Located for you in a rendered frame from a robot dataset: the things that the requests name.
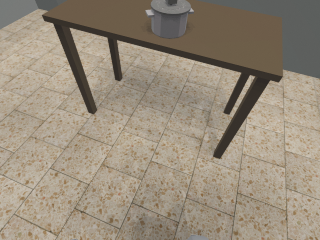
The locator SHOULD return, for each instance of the lid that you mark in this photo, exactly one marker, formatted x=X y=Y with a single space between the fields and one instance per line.
x=180 y=8

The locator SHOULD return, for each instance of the pot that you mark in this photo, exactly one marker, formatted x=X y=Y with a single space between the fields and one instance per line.
x=166 y=26

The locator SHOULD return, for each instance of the table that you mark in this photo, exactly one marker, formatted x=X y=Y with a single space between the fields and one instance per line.
x=235 y=39

